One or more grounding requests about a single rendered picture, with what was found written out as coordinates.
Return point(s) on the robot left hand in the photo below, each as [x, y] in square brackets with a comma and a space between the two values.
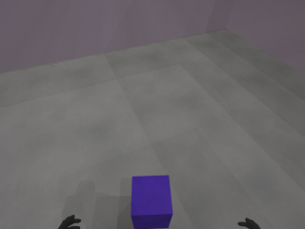
[69, 221]

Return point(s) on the carton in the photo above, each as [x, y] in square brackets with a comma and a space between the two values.
[151, 205]

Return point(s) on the robot right hand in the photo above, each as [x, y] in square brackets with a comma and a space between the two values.
[249, 224]

